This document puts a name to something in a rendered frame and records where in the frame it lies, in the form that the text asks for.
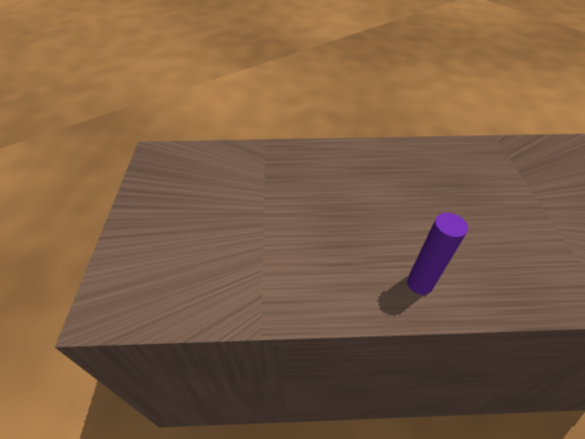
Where can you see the can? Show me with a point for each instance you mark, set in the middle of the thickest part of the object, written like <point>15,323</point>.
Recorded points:
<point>444,238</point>

